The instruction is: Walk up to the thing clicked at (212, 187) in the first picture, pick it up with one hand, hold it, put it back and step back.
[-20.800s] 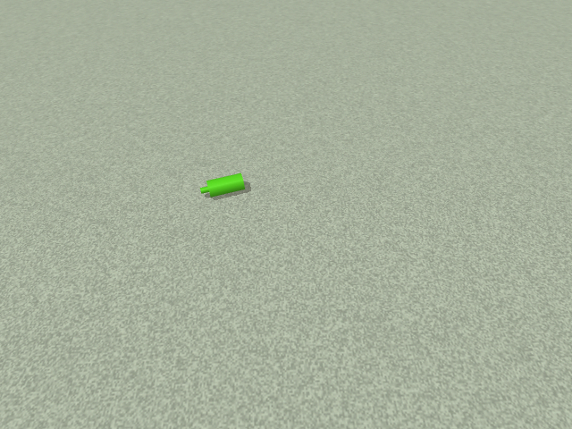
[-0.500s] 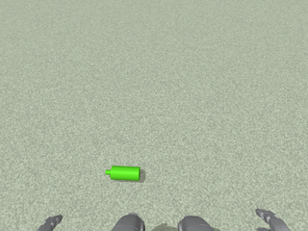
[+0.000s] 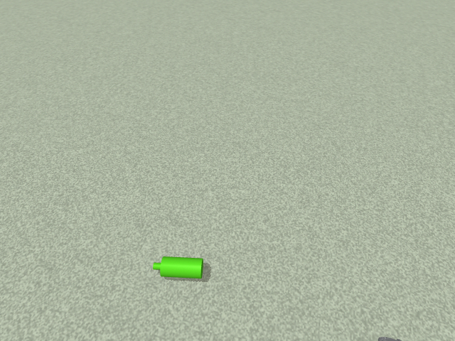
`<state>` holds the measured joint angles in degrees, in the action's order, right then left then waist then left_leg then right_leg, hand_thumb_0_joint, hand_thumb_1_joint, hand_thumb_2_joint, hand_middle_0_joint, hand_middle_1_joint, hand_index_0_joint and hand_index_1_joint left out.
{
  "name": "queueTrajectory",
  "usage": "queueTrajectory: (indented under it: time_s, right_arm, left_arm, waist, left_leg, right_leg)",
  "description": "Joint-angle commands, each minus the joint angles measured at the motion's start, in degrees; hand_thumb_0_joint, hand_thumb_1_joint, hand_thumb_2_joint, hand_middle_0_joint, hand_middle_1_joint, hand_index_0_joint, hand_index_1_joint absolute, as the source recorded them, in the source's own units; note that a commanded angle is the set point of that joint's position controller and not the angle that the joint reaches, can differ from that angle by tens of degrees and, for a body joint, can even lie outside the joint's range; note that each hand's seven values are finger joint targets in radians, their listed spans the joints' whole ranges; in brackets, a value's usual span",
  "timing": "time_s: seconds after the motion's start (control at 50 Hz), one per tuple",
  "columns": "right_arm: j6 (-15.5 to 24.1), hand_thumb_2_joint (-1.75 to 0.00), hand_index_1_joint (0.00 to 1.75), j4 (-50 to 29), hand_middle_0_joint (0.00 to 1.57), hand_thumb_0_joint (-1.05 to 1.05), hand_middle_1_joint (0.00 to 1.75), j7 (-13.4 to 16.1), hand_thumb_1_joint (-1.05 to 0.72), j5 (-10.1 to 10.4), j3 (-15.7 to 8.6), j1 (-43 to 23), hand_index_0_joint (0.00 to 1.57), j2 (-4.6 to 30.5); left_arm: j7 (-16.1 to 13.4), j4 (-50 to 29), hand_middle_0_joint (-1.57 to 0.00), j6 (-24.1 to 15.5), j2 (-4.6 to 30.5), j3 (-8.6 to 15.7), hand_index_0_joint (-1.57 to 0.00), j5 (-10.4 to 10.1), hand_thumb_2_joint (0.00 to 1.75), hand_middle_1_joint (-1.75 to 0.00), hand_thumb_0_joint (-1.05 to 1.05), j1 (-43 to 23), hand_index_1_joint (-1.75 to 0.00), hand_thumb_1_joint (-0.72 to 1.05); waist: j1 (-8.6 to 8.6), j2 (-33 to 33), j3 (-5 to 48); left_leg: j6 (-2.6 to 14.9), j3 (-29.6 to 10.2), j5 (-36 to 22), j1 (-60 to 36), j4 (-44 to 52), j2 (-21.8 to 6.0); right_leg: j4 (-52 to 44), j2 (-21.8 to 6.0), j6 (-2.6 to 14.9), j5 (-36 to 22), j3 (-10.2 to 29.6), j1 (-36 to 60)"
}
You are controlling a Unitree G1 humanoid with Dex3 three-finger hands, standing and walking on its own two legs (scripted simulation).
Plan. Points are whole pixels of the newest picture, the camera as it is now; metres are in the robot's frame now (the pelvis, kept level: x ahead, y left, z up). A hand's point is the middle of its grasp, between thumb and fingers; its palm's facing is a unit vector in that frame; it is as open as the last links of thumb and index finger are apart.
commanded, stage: walk up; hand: left
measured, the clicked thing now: (177, 267) +0.51 +0.23 -0.72
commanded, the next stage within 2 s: stand in 0.98 s
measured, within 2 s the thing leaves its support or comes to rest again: neither
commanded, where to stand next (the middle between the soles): +0.12 -0.01 m, yaw -1 degrees
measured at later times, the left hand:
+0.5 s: hand out of the picture +0.10 +0.26 -0.14, palm faces +0.00 -0.94 -0.35, open 7.4 cm
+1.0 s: hand out of the picture +0.14 +0.25 -0.13, palm faces -0.03 -0.93 -0.36, open 7.3 cm
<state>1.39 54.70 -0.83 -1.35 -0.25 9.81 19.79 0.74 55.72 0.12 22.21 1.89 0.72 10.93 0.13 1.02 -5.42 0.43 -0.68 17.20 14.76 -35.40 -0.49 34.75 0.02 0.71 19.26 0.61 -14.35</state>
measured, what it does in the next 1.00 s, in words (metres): stands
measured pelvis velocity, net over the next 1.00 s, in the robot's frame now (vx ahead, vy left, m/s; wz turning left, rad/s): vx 0.05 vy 0.00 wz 0.00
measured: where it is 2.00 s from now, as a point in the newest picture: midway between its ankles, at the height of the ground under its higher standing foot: outside the picture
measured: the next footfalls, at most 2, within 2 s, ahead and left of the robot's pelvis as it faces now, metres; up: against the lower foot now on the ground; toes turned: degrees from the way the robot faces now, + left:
none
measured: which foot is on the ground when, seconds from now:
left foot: down 0.00-1.00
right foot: down 0.00-1.00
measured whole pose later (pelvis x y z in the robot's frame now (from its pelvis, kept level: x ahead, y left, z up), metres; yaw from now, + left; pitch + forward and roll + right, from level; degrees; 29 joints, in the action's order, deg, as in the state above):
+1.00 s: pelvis +0.05 +0.00 +0.02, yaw +0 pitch -2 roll +0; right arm 0.5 64.1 -0.5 -0.5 -1.3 5.5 20.2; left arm -0.2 64.1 -1.1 20.6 0.1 0.4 4.5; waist -0.8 0.2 -3.2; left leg 0.2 -0.2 13.2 5.6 -21.2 0.3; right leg 21.6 -0.4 -0.7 13.7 2.0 -5.5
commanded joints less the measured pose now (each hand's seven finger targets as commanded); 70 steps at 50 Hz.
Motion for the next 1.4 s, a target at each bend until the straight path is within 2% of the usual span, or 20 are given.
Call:
queueTrajectory:
  time_s: [0.0,0.04,0.06,0.1,0.16,0.18,0.2,0.22,0.24,0.28,0.34,0.38,0.44,0.76,0.94,0.96,0.98,1.14,1.32,1.38]
  right_arm:
    - [-0.32,-0.9,0.3,-4.84,0.2,0.0,0.3,0.11,-0.9,0.59,-4.0,-4.45,0.2,14.42]
    - [-0.55,-0.9,0.3,-4.34,0.2,0.0,0.3,-0.05,-0.9,0.34,-3.78,-5.09,0.2,12.53]
    - [-0.27,-0.9,0.3,-3.77,0.2,0.0,0.3,-0.07,-0.9,0.41,-3.76,-4.15,0.2,12.42]
    - [0.57,-0.9,0.3,-1.98,0.2,0.0,0.3,-0.11,-0.9,0.51,-3.77,-0.87,0.2,12.0]
    - [0.79,-0.9,0.3,0.41,0.2,0.0,0.3,-0.1,-0.9,0.02,-4.36,2.96,0.2,11.72]
    - [1.11,-0.9,0.3,0.15,0.2,0.0,0.3,0.11,-0.9,-0.16,-4.65,1.88,0.2,13.11]
    - [1.33,-0.9,0.3,-0.02,0.2,0.0,0.3,0.13,-0.9,-0.21,-4.74,0.04,0.2,14.5]
    - [1.51,-0.9,0.3,-0.24,0.2,0.0,0.3,0.23,-0.9,-0.12,-4.58,-1.07,0.2,15.38]
    - [1.58,-0.9,0.3,-0.08,0.2,0.0,0.3,0.23,-0.9,0.17,-4.01,-2.2,0.2,15.14]
    - [1.42,-0.9,0.3,-0.05,0.2,0.0,0.3,0.15,-0.9,0.45,-3.51,-4.39,0.2,14.27]
    - [1.5,-0.9,0.3,1.16,0.2,0.0,0.3,0.33,-0.9,0.76,-3.12,-2.63,0.2,13.0]
    - [1.53,-0.9,0.3,2.02,0.2,0.0,0.3,0.6,-0.9,1.05,-3.31,-2.36,0.2,13.38]
    - [1.21,-0.9,0.3,2.56,0.2,0.0,0.3,0.87,-0.9,1.34,-3.63,-2.81,0.2,13.22]
    - [0.31,-0.9,0.3,4.36,0.2,0.0,0.3,0.89,-0.9,0.94,-3.8,-6.9,0.2,13.08]
    - [0.33,-0.9,0.3,5.13,0.2,0.0,0.3,1.0,-0.9,0.91,-3.71,-6.77,0.2,12.91]
    - [0.54,-0.9,0.3,5.1,0.2,0.0,0.3,1.22,-0.9,1.3,-2.87,-9.32,0.2,11.85]
    - [0.62,-0.9,0.3,5.12,0.2,0.0,0.3,1.34,-0.9,1.41,-2.9,-8.88,0.2,12.47]
    - [0.47,-0.9,0.3,6.95,0.2,0.0,0.3,1.45,-0.9,1.29,-2.44,-8.66,0.2,12.17]
    - [0.38,-0.9,0.3,8.04,0.2,0.0,0.3,1.14,-0.9,0.98,-2.2,-8.52,0.2,11.84]
    - [0.47,-0.9,0.3,8.17,0.2,0.0,0.3,1.02,-0.9,0.91,-2.39,-8.11,0.2,12.46]
  left_arm:
    - [-0.44,-2.23,-0.2,-2.52,12.93,3.43,-0.2,0.88,0.9,-0.3,0.0,0.87,-0.3,0.9]
    - [-0.63,-1.68,-0.2,-3.15,15.55,3.8,-0.2,1.07,0.9,-0.3,0.0,2.22,-0.3,0.9]
    - [-0.85,-2.35,-0.2,-3.48,16.08,3.92,-0.2,1.0,0.9,-0.3,0.0,-0.34,-0.3,0.9]
    - [-0.93,-2.61,-0.2,-3.67,14.17,3.47,-0.2,0.69,0.9,-0.3,0.0,-3.36,-0.3,0.9]
    - [-0.38,-3.02,-0.2,-2.79,12.13,2.28,-0.2,0.58,0.9,-0.3,0.0,-6.54,-0.3,0.9]
    - [-0.23,-2.77,-0.2,-2.57,10.4,1.72,-0.2,0.29,0.9,-0.3,0.0,-5.79,-0.3,0.9]
    - [-0.14,-1.98,-0.2,-2.37,9.8,1.61,-0.2,-0.27,0.9,-0.3,0.0,-5.41,-0.3,0.9]
    - [-0.03,-1.62,-0.2,-2.38,9.83,1.54,-0.2,-0.24,0.9,-0.3,0.0,-4.76,-0.3,0.9]
    - [-0.04,-0.61,-0.2,-2.55,9.44,1.54,-0.2,-0.46,0.9,-0.3,0.0,-3.32,-0.3,0.9]
    - [-0.36,0.98,-0.2,-3.27,9.79,1.49,-0.2,-0.36,0.9,-0.3,0.0,-1.7,-0.3,0.9]
    - [-0.78,1.75,-0.2,-3.92,11.79,1.46,-0.2,-0.48,0.9,-0.3,0.0,-2.98,-0.3,0.9]
    - [-1.05,2.39,-0.2,-3.81,11.89,1.27,-0.2,-0.72,0.9,-0.3,0.0,-3.52,-0.3,0.9]
    - [-1.39,3.1,-0.2,-3.57,11.58,0.97,-0.2,-0.76,0.9,-0.3,0.0,-4.34,-0.3,0.9]
    - [-1.64,4.7,-0.2,-2.88,11.03,0.75,-0.2,-0.3,0.9,-0.3,0.0,-8.93,-0.3,0.9]
    - [-1.64,4.76,-0.2,-2.65,10.93,0.81,-0.2,-0.26,0.9,-0.3,0.0,-9.37,-0.3,0.9]
    - [-1.68,5.08,-0.2,-2.49,10.18,0.52,-0.2,-0.71,0.9,-0.3,0.0,-10.54,-0.3,0.9]
    - [-1.66,4.92,-0.2,-2.36,9.76,0.53,-0.2,-0.76,0.9,-0.3,0.0,-9.95,-0.3,0.9]
    - [-1.51,6.06,-0.2,-2.14,10.21,0.51,-0.2,-0.52,0.9,-0.3,0.0,-8.99,-0.3,0.9]
    - [-1.26,6.42,-0.2,-1.99,10.35,0.4,-0.2,-0.42,0.9,-0.3,0.0,-9.13,-0.3,0.9]
    - [-1.18,6.26,-0.2,-2.14,9.95,0.36,-0.2,-0.45,0.9,-0.3,0.0,-8.48,-0.3,0.9]
  waist:
    - [1.75,-4.53,0.27]
    - [2.14,3.61,-0.88]
    - [1.42,4.28,-1.9]
    - [-0.14,4.86,0.97]
    - [-2.31,6.79,3.0]
    - [-2.28,3.1,2.58]
    - [-1.15,0.23,0.93]
    - [-0.68,-1.83,1.21]
    - [0.73,-3.0,0.61]
    - [1.58,-4.37,1.37]
    - [0.24,-3.87,6.14]
    - [0.05,-3.79,7.52]
    - [-0.14,-2.04,8.98]
    - [-0.34,-1.18,7.32]
    - [-0.47,-1.04,8.68]
    - [-0.29,-0.26,6.94]
    - [-0.31,-1.15,7.79]
    - [-0.6,-1.2,9.8]
    - [-0.76,-0.67,5.68]
    - [-0.73,-2.05,6.68]
  left_leg:
    - [2.46,-8.06,22.46,11.3,11.19,-2.63]
    - [0.79,-3.11,12.56,11.99,-2.63,1.73]
    - [0.36,-3.0,8.32,10.87,-4.53,0.52]
    - [0.7,-3.38,6.34,6.14,-0.49,-1.23]
    - [1.17,-3.15,1.62,-8.77,7.68,-0.07]
    - [1.76,-8.12,2.1,-9.37,13.08,-2.93]
    - [2.98,-13.79,9.87,-5.19,16.9,-5.77]
    - [4.4,-17.5,16.02,-2.79,20.11,-8.64]
    - [5.06,-18.27,16.32,0.43,21.84,-9.89]
    - [3.99,-13.54,6.47,2.04,20.03,-8.36]
    - [1.75,-6.73,-8.79,-2.8,15.03,-4.58]
    - [1.68,-5.93,-16.8,-5.83,13.66,-4.9]
    - [2.42,-5.34,-21.1,-8.6,12.67,-5.52]
    - [2.16,-3.53,-17.59,-9.06,14.5,-5.14]
    - [1.91,-3.08,-20.17,-11.45,15.75,-5.66]
    - [1.26,-5.33,-27.17,-10.55,17.16,-7.03]
    - [1.05,-4.73,-28.24,-11.44,17.12,-7.01]
    - [0.52,-4.49,-22.29,-12.6,18.92,-6.87]
    - [0.17,-4.95,-10.95,-9.96,21.41,-6.4]
    - [0.52,-4.96,-11.21,-9.67,21.05,-6.47]
  right_leg:
    - [-12.16,-3.99,3.98,17.04,9.29,4.24]
    - [-22.75,-13.74,8.3,28.29,23.77,2.39]
    - [-23.92,-16.74,9.89,24.85,25.12,0.91]
    - [-21.96,-14.83,8.91,13.44,19.27,1.45]
    - [-19.16,-10.08,5.03,15.29,10.95,-8.73]
    - [-16.75,-7.36,2.97,12.59,7.7,-10.12]
    - [-13.38,-4.06,1.56,10.43,5.2,-9.21]
    - [-9.97,-2.92,0.98,6.53,3.54,-6.6]
    - [-8.69,-2.3,0.73,2.91,2.91,-2.66]
    - [-12.27,-3.13,1.21,-2.46,3.48,4.08]
    - [-14.26,-6.19,2.12,-13.63,6.49,8.08]
    - [-13.44,-6.4,2.02,-19.38,5.52,8.55]
    - [-13.04,-6.31,1.78,-22.1,4.38,8.8]
    - [-14.1,-6.36,1.61,-21.03,4.81,9.09]
    - [-14.31,-6.39,1.2,-23.33,4.72,10.15]
    - [-15.06,-6.86,0.54,-27.69,5.0,10.03]
    - [-15.52,-6.9,0.22,-28.27,4.95,10.51]
    - [-17.96,-6.96,0.18,-23.56,4.95,11.51]
    - [-20.54,-6.59,0.04,-12.42,5.81,7.43]
    - [-20.6,-6.98,0.23,-13.83,6.14,8.26]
